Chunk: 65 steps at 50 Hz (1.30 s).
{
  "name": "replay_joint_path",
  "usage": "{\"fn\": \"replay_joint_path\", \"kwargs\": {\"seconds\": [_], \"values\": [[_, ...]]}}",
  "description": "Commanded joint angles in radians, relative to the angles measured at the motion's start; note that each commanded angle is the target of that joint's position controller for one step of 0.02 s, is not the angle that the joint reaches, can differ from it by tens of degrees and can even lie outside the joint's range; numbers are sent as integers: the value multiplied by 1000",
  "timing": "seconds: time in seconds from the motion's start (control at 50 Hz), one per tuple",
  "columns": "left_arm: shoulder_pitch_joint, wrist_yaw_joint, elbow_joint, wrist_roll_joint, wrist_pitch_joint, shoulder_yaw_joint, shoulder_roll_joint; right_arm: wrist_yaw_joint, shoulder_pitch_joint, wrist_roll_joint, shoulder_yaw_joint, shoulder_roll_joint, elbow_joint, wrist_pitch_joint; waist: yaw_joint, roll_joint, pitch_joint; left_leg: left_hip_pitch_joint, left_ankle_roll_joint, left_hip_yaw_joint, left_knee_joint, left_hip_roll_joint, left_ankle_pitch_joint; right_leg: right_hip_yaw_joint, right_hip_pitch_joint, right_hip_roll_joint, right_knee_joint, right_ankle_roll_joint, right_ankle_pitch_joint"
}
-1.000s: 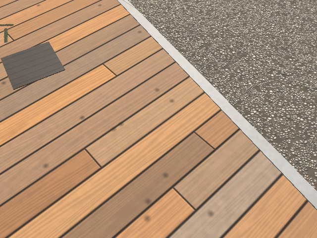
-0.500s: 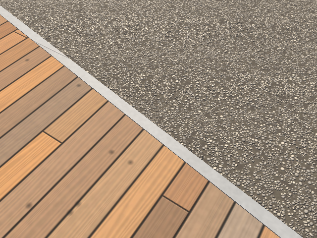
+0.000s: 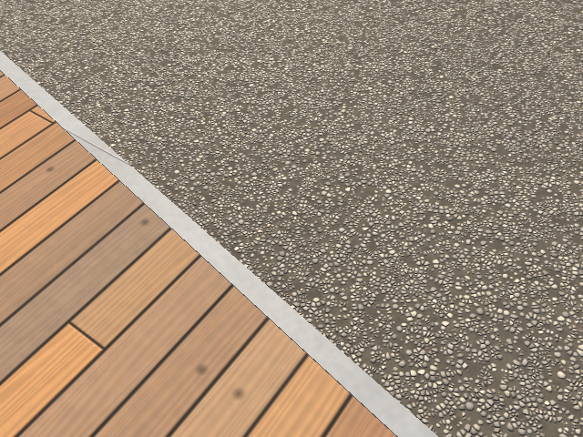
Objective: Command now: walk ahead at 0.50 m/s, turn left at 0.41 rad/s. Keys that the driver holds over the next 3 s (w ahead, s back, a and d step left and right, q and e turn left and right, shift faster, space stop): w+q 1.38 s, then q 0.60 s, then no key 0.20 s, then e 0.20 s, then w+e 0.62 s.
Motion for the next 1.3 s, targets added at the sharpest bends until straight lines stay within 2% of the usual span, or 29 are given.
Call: {"fn": "replay_joint_path", "kwargs": {"seconds": [0.02, 0.1, 0.22, 0.34, 0.38, 0.4, 0.42, 0.44, 0.46, 0.48, 0.5, 0.52, 0.54, 0.6, 0.66, 0.8, 0.86, 0.88, 0.9, 0.92, 0.94, 0.96, 0.98, 1.0, 1.02, 1.06, 1.12, 1.2, 1.3], "values": [[29, 1, -7, 9, -16, 32, 82, -11, 30, 4, -29, -62, -55, 10, 9, -189, 6, -219, -5, -57, 43, 93, 104, 260, 175, -260, -318, -137, -9], [58, 17, 38, 20, -31, 48, 113, -6, -50, -4, -32, -50, -82, 31, 8, -122, 33, -275, -16, -85, -35, 91, 235, 121, 187, -271, -334, -159, 182], [89, 42, 76, 16, -8, 60, 167, 38, -195, -15, -5, -12, -118, 39, 47, -94, 71, -258, -17, -23, -323, 101, 383, -39, 260, -279, -327, -140, 261], [141, 35, 98, -30, 34, 81, 242, 75, -339, -11, 3, -29, -184, 46, 100, -79, 138, -238, 45, 101, -485, 78, 213, -118, 400, -329, -272, -128, 357], [112, 36, 91, -44, 48, 88, 275, 76, -279, -12, -17, -71, -184, 51, 50, -113, 65, -99, 83, 165, -516, 5, 136, -155, 439, -322, -131, -103, 698], [81, 36, 84, -53, 57, 84, 275, 71, -146, -9, -43, -112, -151, 52, -31, -107, -14, 85, 110, 196, -570, -51, 182, -192, 411, -289, 47, -76, 813], [89, 38, 79, -55, 53, 73, 251, 53, 14, -2, -85, -194, -110, 52, -108, -74, -115, 361, 156, 147, -631, -77, 272, -214, 276, -243, 297, -25, 714], [140, 45, 32, -8, 43, 39, 146, 36, 66, 5, -116, -321, -113, 45, -68, 153, -179, 643, 300, -326, -707, 180, 192, -216, -108, -103, 689, 62, 28], [105, 47, 0, -10, 14, 14, 93, 52, 41, 2, -96, -303, -134, 21, -42, 164, -321, 743, 411, -748, -891, 314, 61, 37, -282, 46, 880, 85, -458], [5, 38, -28, -47, -4, 30, 165, 67, 19, -5, -68, -208, -122, 5, -80, 42, -223, 689, 357, -625, -938, 304, 88, 114, -376, -4, 882, 69, -399], [-5, 34, -33, -55, -16, 29, 160, 71, -4, -6, -58, -176, -103, -5, -45, 38, -119, 588, 323, -492, -916, 267, 147, 99, -390, -46, 820, 43, -330], [-14, 39, -27, -31, -24, 32, 160, 69, -74, -1, -52, -152, -111, -10, -13, -11, -52, 480, 289, -385, -903, 217, 239, 100, -361, -88, 741, 34, -260], [-9, 42, -22, -13, -21, 40, 171, 64, -125, -7, -42, -120, -126, -14, 13, 5, -35, 398, 272, -313, -909, 177, 325, 106, -298, -110, 683, 32, -203], [11, 34, -20, -4, 2, 47, 159, 53, -157, -10, -42, -127, -149, -30, 35, 3, -50, 326, 287, -262, -947, 151, 437, 100, -220, -101, 581, 65, -129], [-77, 42, -60, -1, 8, 36, 125, 32, -116, -9, -42, -141, -130, -29, 12, 21, 0, 294, 280, -224, -953, 124, 446, 89, -243, -73, 416, 94, -29], [-239, 11, -127, -22, -26, 31, 111, -3, -59, -10, -40, -147, -120, 8, -50, 56, 46, 271, 235, -281, -875, 110, 352, 111, -148, 1, 89, 100, 191], [-181, -3, -122, -29, -39, 45, 145, -6, -103, -7, -39, -143, -143, 8, -7, 85, 35, 265, 211, -360, -791, 119, 320, 123, -48, 6, 49, 62, 133], [-115, -4, -100, -33, -40, 51, 157, -6, -135, -9, -34, -135, -145, 6, 33, 67, 30, 245, 198, -363, -740, 109, 329, 109, 30, 10, 16, 45, 140], [-17, 0, -74, -22, -39, 58, 156, 0, -136, -10, -26, -108, -150, 3, 78, 47, -11, 202, 173, -334, -627, 55, 364, 82, 174, 19, -22, 22, 133], [146, 5, -56, -8, -42, 72, 194, 10, -125, -25, 0, -32, -163, -4, 144, -57, -142, 80, 129, -259, -324, -28, 233, 230, 427, -130, -17, -32, 121], [234, 7, -48, 16, -35, 79, 282, 16, 10, -6, 18, 26, -181, -11, 75, -335, -278, -195, 57, -170, 17, -166, -262, 681, 681, -383, -115, -194, -14], [222, 0, -47, 6, -28, 70, 240, 25, 35, 32, 4, -72, -166, -14, 72, -355, -255, -384, 37, -160, 177, -83, -203, 943, 663, -460, -216, -247, -410], [179, 4, -50, -9, -21, 48, 153, 27, -86, 25, -14, -139, -162, -8, 106, -205, -98, -424, 22, -143, 234, -38, -108, 809, 531, -411, -235, -207, -503], [123, 8, -46, -11, -9, 36, 135, 29, -159, 9, -19, -139, -176, -1, 97, -130, -3, -410, 10, -100, 225, -11, -45, 639, 397, -365, -243, -177, -405], [84, 9, -40, -1, -6, 23, 121, 31, -182, -2, -20, -120, -182, 4, 72, -112, 41, -372, 8, -92, 200, 13, -9, 534, 289, -320, -259, -162, -304], [31, 10, -33, 6, -9, 13, 107, 37, -141, 8, -23, -91, -170, 19, 26, -171, 53, -270, -1, -76, 133, 53, 27, 360, 164, -258, -302, -134, -176], [50, 16, -7, -2, -22, 23, 140, 37, -194, -10, -11, -53, -201, 32, 32, -146, 35, -303, -20, -53, 69, 72, 128, 218, 169, -259, -346, -168, -4], [80, 22, 12, 8, -14, 35, 185, 52, -281, -5, 5, -31, -220, 32, 59, -106, 20, -313, -27, -38, -177, 97, 282, 83, 267, -274, -363, -168, 131], [123, 16, 40, -11, 4, 49, 247, 86, -411, -4, 25, -13, -244, 21, 103, -88, 60, -226, 12, 59, -440, 90, 334, -39, 329, -298, -367, -119, 150]]}}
